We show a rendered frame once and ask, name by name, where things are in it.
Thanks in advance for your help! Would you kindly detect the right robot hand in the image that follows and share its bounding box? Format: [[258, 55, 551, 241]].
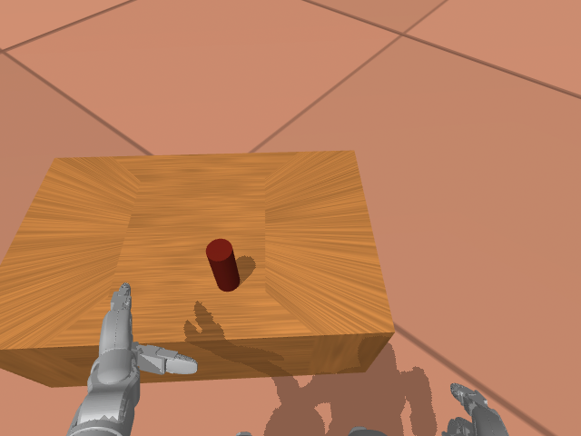
[[441, 383, 509, 436]]

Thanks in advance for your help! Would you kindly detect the left robot arm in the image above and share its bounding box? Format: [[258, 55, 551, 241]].
[[66, 349, 140, 436]]

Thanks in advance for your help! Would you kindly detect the can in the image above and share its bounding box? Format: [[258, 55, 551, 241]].
[[206, 239, 240, 292]]

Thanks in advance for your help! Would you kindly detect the left robot hand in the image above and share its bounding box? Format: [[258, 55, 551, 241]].
[[99, 282, 198, 375]]

